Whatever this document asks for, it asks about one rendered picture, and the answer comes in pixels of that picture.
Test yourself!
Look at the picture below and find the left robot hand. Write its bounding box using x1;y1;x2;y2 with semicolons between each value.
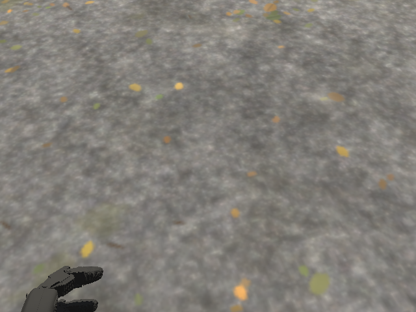
21;266;103;312

